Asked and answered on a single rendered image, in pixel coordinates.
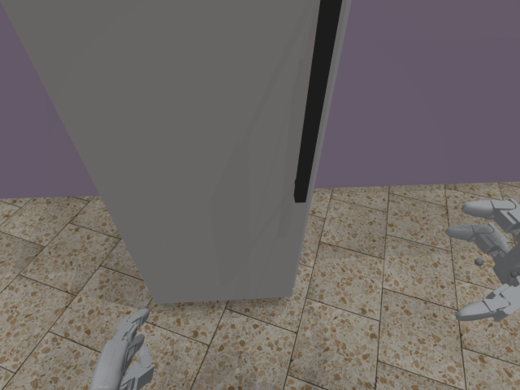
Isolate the fridge door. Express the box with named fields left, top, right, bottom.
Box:
left=0, top=0, right=348, bottom=304

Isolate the handle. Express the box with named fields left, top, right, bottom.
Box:
left=294, top=0, right=342, bottom=203

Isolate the right robot hand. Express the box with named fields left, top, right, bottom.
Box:
left=445, top=198, right=520, bottom=322

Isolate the left robot hand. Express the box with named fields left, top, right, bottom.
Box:
left=89, top=308, right=154, bottom=390

